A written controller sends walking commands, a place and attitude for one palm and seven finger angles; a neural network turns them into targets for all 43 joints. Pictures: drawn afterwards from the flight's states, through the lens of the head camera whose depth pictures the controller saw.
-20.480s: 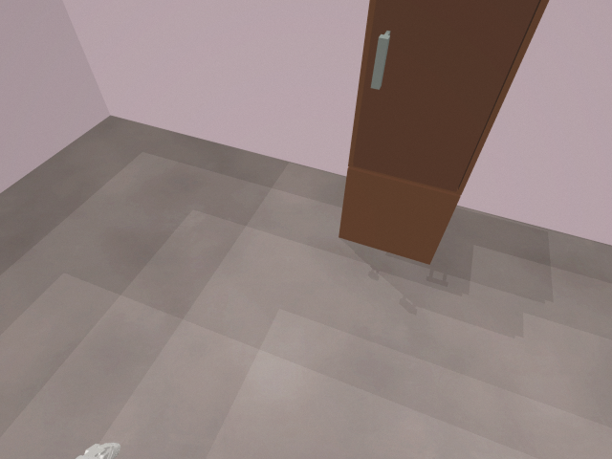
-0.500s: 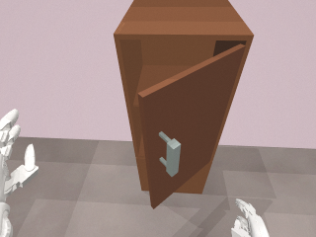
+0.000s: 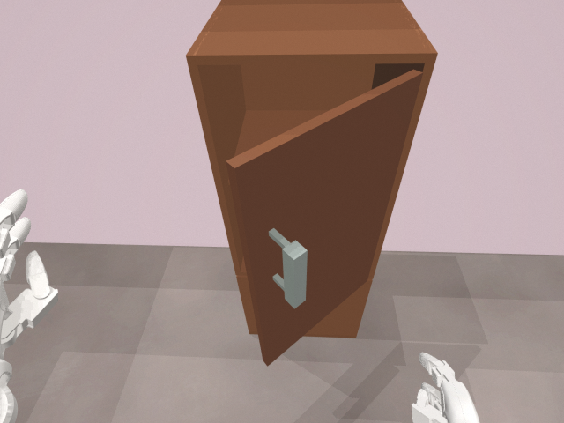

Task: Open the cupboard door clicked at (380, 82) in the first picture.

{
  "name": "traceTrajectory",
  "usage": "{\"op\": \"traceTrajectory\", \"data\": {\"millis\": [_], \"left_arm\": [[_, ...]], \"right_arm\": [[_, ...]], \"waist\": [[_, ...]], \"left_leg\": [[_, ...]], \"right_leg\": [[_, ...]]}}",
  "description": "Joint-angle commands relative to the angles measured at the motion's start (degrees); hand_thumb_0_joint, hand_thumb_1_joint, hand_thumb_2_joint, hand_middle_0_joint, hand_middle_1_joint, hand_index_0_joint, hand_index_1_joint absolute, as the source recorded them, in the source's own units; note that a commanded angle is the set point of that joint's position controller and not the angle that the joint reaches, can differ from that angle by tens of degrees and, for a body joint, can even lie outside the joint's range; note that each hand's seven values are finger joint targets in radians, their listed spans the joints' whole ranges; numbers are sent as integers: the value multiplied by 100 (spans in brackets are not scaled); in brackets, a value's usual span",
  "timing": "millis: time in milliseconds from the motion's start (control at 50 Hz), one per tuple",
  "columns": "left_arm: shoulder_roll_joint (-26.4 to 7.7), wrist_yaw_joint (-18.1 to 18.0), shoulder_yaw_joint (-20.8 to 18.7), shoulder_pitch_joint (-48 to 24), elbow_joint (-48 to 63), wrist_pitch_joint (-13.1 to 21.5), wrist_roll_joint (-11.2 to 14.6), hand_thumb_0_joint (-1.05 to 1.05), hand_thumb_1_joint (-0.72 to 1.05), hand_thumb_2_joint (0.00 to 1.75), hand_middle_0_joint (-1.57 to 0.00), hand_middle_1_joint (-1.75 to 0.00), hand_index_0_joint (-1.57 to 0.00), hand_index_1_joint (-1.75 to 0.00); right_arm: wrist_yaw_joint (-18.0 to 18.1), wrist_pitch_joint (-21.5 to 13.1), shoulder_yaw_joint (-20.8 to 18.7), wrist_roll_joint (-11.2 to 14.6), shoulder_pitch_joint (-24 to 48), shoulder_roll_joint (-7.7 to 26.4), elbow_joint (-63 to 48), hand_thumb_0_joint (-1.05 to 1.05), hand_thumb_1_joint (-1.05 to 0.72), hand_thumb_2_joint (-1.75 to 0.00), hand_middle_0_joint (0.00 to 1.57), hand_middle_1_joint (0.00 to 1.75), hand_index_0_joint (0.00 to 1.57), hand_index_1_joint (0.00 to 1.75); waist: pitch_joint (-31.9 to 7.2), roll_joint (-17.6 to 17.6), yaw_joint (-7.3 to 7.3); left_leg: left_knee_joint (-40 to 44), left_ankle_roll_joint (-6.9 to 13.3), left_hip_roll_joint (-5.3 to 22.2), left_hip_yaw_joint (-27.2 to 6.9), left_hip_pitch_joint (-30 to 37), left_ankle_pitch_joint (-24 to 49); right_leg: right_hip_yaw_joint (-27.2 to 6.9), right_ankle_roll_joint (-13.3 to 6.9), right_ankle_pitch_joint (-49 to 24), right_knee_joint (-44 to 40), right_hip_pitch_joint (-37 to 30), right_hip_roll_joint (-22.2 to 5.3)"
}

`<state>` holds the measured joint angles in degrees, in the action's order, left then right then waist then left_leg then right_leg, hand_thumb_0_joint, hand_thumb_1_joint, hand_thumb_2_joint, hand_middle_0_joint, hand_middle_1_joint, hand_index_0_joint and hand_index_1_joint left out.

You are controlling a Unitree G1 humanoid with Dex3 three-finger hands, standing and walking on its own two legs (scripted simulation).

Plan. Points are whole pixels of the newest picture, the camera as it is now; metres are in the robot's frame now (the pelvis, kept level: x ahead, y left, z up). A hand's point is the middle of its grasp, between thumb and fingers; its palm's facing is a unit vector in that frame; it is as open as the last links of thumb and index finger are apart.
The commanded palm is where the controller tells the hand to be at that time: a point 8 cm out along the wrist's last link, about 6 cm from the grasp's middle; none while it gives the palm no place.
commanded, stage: step back with the hand held close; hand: left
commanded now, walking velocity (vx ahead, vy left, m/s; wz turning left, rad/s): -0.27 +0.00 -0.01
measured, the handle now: (285, 268) +0.34 +0.04 +0.04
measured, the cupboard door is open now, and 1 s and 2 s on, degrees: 43 43 43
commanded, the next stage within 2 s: stop stepping back and stand still in 1.22 s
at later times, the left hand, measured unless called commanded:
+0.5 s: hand (15, 348) +0.14 +0.28 +0.15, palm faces +0.39 -0.78 -0.50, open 7.4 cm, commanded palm +0.09 +0.32 +0.17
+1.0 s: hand out of the picture +0.07 +0.34 +0.17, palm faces +0.49 -0.76 -0.43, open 7.4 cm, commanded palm +0.01 +0.36 +0.17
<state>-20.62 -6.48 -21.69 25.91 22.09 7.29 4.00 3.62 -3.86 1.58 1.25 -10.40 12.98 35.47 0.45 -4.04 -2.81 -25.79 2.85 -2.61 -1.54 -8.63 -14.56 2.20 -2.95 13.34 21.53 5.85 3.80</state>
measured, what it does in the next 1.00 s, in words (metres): walks backwards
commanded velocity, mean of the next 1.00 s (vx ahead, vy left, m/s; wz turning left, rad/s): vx -0.31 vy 0.00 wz -0.01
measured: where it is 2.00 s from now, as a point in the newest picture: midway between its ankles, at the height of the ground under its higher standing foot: outside the picture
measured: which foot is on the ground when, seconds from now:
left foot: down 0.00-1.00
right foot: down 0.00-0.86, up 0.88-1.00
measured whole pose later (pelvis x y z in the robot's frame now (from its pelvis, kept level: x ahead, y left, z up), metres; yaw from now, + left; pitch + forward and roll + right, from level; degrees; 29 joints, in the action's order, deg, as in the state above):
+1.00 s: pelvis -0.12 +0.06 -0.01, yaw +2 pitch +1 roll -6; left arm -26.3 -10.0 -28.6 30.8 35.1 13.9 1.6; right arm 3.0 -6.1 -0.9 -0.6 -11.8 10.1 37.0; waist 1.6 0.3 -0.2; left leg -30.8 7.0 0.1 2.1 -26.4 -5.5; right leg -1.7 1.1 27.1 61.9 24.3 5.1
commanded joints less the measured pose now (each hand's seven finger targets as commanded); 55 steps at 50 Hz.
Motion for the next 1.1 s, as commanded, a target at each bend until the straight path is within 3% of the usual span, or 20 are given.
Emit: {"op": "traceTrajectory", "data": {"millis": [0, 80, 140, 300, 460, 540, 600, 640, 700, 740, 760, 780, 800, 820, 840, 860, 900, 920, 1000, 1080], "left_arm": [[-908, -19, -469, 261, 1089, 434, -17, 0, 90, 90, -20, -30, -20, -30], [-1214, -119, -706, 391, 1441, 409, -47, 0, 90, 90, -20, -30, -20, -30], [-1396, -200, -890, 472, 1656, 434, -40, 0, 90, 90, -20, -30, -20, -30], [-1398, -296, -969, 706, 1789, 484, -60, 0, 90, 90, -20, -30, -20, -30], [-1304, -298, -1026, 467, 1841, 633, -252, 0, 90, 90, -20, -30, -20, -30], [-1236, -290, -1021, 235, 1806, 684, -344, 0, 90, 90, -20, -30, -20, -30], [-1305, -295, -1083, 105, 1864, 729, -390, 0, 90, 90, -20, -30, -20, -30], [-1258, -314, -1019, 107, 1938, 756, -363, 0, 90, 90, -20, -30, -20, -30], [-1373, -412, -1013, 120, 2004, 823, -269, 0, 90, 90, -20, -30, -20, -30], [-1378, -467, -1003, 221, 2007, 835, -219, 0, 90, 90, -20, -30, -20, -30], [-1425, -471, -1041, 280, 2106, 846, -206, 0, 90, 90, -20, -30, -20, -30], [-1507, -473, -1121, 293, 2226, 858, -202, 0, 90, 90, -20, -30, -20, -30], [-1611, -481, -1227, 377, 2368, 893, -209, 0, 90, 90, -20, -30, -20, -30], [-1569, -472, -1308, 486, 2522, 959, -219, 0, 90, 90, -20, -30, -20, -30], [-1572, -441, -1388, 426, 2681, 1023, -283, 0, 90, 90, -20, -30, -20, -30], [-1717, -433, -1518, 217, 2768, 1066, -282, 0, 90, 90, -20, -30, -20, -30], [-1656, -438, -1498, 178, 2585, 1066, -226, 0, 90, 90, -20, -30, -20, -30], [-1437, -444, -1298, 266, 2510, 1036, -183, 0, 90, 90, -20, -30, -20, -30], [-1072, -371, -745, 278, 2359, 867, -129, 0, 90, 90, -20, -30, -20, -30], [-1262, -279, -669, -76, 2429, 818, -76, 0, 90, 90, -20, -30, -20, -30]], "right_arm": [[20, -53, -372, -34, 573, 756, -986, 0, -90, -90, 20, 30, 20, 30], [52, 122, -448, 3, 553, 751, -1102, 0, -90, -90, 20, 30, 20, 30], [102, 185, -468, 27, 552, 706, -1155, 0, -90, -90, 20, 30, 20, 30], [152, 189, -501, 18, 557, 759, -1223, 0, -90, -90, 20, 30, 20, 30], [156, 10, -471, -39, 422, 846, -1344, 0, -90, -90, 20, 30, 20, 30], [155, -99, -476, -81, 352, 841, -1342, 0, -90, -90, 20, 30, 20, 30], [140, -160, -510, -96, 325, 862, -1310, 0, -90, -90, 20, 30, 20, 30], [102, -185, -489, -118, 256, 805, -1285, 0, -90, -90, 20, 30, 20, 30], [47, -176, -517, -126, 161, 737, -1067, 0, -90, -90, 20, 30, 20, 30], [17, -126, -487, -96, 134, 612, -1001, 0, -90, -90, 20, 30, 20, 30], [16, -115, -485, -75, 156, 608, -999, 0, -90, -90, 20, 30, 20, 30], [27, -99, -470, -70, 191, 624, -1014, 0, -90, -90, 20, 30, 20, 30], [90, -108, -496, -81, 380, 723, -1039, 0, -90, -90, 20, 30, 20, 30], [118, -167, -445, -112, 462, 768, -1120, 0, -90, -90, 20, 30, 20, 30], [111, -298, -483, -195, 512, 799, -1131, 0, -90, -90, 20, 30, 20, 30], [79, -417, -514, -212, 415, 695, -1066, 0, -90, -90, 20, 30, 20, 30], [31, -567, -598, -234, 457, 665, -934, 0, -90, -90, 20, 30, 20, 30], [7, -622, -578, -242, 451, 610, -851, 0, -90, -90, 20, 30, 20, 30], [-63, -660, -520, -186, 441, 578, -623, 0, -90, -90, 20, 30, 20, 30], [-62, -626, -464, -189, 429, 537, -523, 0, -90, -90, 20, 30, 20, 30]], "waist": [[-595, 246, 187], [-908, 453, 226], [-1068, 310, 233], [-798, -26, 247], [-393, -198, 261], [-265, -97, 274], [-221, 87, 298], [-200, 392, 324], [-351, 1003, 397], [-588, 1215, 429], [-643, 1079, 433], [-549, 800, 432], [-380, 14, 387], [-408, -1070, 304], [-588, -1803, 277], [-616, -1375, 314], [-689, -191, 248], [-748, 29, 249], [-927, -740, 263], [-1343, -967, 233]], "left_leg": [[-13, -4, 477, -372, 20, 1656], [-100, -31, 568, -354, -168, 1925], [-187, -40, 612, -378, -276, 2073], [76, 33, 763, -712, -1074, 1320], [1010, 356, 1146, -1248, -3204, -1657], [1040, 456, 1197, -1349, -3840, -2407], [610, 385, 997, -1158, -3681, -2506], [17, 229, 742, -928, -3112, -2177], [-1603, -105, 309, -405, -1575, -1124], [-1996, -160, 273, -216, -1140, -797], [-1761, -149, 344, -233, -981, -758], [-1129, -111, 461, -343, -912, -707], [-260, 7, 748, -790, -1180, -838], [938, 246, 1459, -1633, -2130, -1261], [1998, 536, 2207, -2613, -3039, -2201], [2258, 552, 2400, -2599, -3138, -2519], [1499, 495, 2186, -2123, -2191, -1423], [1411, 457, 2048, -1833, -1668, -1072], [2028, -99, 1628, -1266, -805, -1297], [2333, -443, 1364, -811, 77, -941]], "right_leg": [[-699, 241, -1984, -242, 196, -916], [-694, 272, -2258, 49, 133, -932], [-753, 231, -2521, 269, 78, -995], [-783, 201, -1453, 442, 198, -841], [-729, 314, -183, 1282, -690, -472], [-788, 309, 107, 1585, -896, -436], [-1058, 201, 581, 1239, -453, -608], [-1412, 45, 1093, 623, 309, -902], [-2063, -415, 1378, -403, 1888, -1774], [-1768, -450, 686, -382, 1984, -1978], [-1573, -404, 393, -222, 2009, -1955], [-1249, -252, 407, 46, 2115, -1717], [-886, -34, 674, 567, 2106, -1232], [-382, 264, 837, 1854, 1292, -502], [-302, 393, 1266, 3574, 413, 97], [-618, 359, 1444, 4771, 407, 163], [-782, 368, 1487, 4734, 1199, -3], [-670, 398, 1531, 4568, 1507, -55], [-164, 370, 1744, 3682, 1419, 78], [143, 271, 1966, 2870, 1149, 347]]}}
